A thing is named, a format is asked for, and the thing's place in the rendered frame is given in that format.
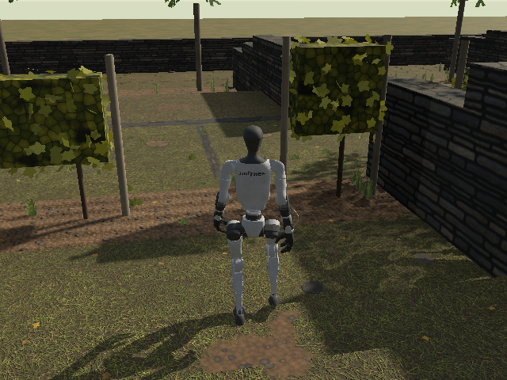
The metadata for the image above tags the robot left upper arm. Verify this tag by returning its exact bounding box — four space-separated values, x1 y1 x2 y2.
218 160 237 203

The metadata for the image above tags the robot right foot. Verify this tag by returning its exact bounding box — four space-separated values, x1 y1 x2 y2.
268 294 280 306

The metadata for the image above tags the robot left forearm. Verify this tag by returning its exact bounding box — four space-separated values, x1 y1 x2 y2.
214 191 227 221

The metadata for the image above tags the robot right upper arm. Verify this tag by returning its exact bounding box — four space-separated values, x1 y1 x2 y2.
269 160 287 205

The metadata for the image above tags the robot left hand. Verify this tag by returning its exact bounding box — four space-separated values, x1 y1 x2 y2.
214 217 230 233

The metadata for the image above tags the right robot thigh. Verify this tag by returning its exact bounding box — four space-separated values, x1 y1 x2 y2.
264 219 280 257

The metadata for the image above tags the robot right forearm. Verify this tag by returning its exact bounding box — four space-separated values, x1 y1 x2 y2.
279 193 294 234

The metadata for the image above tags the robot right hand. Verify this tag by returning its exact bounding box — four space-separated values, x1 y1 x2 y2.
275 231 294 253

